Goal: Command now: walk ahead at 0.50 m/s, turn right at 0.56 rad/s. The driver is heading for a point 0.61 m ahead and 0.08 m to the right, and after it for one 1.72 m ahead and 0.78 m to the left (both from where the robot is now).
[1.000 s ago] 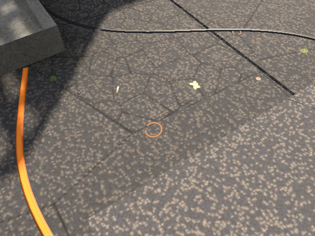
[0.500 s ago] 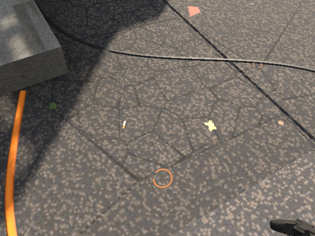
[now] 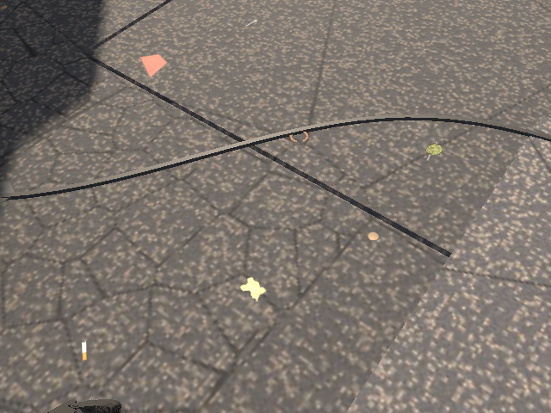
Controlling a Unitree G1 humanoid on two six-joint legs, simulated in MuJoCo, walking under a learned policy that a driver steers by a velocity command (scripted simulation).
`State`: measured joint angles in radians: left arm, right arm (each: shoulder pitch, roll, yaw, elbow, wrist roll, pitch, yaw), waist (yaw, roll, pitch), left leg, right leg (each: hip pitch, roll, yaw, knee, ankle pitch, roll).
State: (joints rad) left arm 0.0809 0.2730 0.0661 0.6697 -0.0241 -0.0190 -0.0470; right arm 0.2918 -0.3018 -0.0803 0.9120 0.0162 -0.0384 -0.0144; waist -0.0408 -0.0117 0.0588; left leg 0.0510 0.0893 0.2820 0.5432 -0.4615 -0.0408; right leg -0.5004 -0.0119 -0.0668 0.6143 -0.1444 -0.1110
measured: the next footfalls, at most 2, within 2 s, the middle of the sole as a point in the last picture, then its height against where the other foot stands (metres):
left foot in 0.48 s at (253, 404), level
right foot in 0.96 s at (390, 342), level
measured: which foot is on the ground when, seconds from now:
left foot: down 0.00-0.00, up 0.02-0.46, down 0.48-0.96, up 0.98-1.00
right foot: down 0.00-0.48, up 0.50-0.94, down 0.96-1.00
